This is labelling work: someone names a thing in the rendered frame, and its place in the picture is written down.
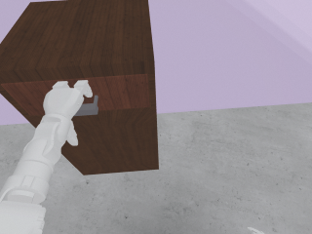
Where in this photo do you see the left robot hand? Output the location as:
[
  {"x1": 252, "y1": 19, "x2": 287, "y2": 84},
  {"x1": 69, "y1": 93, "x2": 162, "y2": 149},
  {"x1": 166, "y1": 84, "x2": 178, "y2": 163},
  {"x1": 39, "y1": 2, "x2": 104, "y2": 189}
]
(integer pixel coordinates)
[{"x1": 43, "y1": 80, "x2": 93, "y2": 146}]

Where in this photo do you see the robot left upper arm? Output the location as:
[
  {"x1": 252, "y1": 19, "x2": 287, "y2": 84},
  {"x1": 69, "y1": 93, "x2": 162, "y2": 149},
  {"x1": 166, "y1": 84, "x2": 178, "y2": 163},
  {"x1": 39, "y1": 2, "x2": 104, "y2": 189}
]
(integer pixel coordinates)
[{"x1": 0, "y1": 200, "x2": 46, "y2": 234}]

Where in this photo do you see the drawer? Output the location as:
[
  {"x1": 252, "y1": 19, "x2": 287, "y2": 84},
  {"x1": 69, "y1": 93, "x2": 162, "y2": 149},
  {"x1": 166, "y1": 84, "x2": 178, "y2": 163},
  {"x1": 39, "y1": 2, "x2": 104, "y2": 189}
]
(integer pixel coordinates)
[{"x1": 1, "y1": 73, "x2": 150, "y2": 116}]

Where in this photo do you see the cabinet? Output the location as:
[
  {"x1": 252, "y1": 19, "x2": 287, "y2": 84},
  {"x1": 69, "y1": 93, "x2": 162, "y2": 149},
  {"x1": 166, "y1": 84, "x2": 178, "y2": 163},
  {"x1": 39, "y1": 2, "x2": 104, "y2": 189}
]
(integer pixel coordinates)
[{"x1": 0, "y1": 0, "x2": 159, "y2": 176}]

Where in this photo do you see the handle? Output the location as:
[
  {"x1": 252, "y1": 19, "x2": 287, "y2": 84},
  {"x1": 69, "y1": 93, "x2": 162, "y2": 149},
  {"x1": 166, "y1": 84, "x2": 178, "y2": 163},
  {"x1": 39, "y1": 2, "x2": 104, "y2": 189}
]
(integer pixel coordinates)
[{"x1": 74, "y1": 95, "x2": 98, "y2": 116}]

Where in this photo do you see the left robot forearm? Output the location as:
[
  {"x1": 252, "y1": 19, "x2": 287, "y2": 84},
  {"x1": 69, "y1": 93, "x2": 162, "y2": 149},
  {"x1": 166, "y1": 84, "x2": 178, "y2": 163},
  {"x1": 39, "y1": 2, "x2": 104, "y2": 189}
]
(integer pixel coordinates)
[{"x1": 0, "y1": 113, "x2": 71, "y2": 204}]

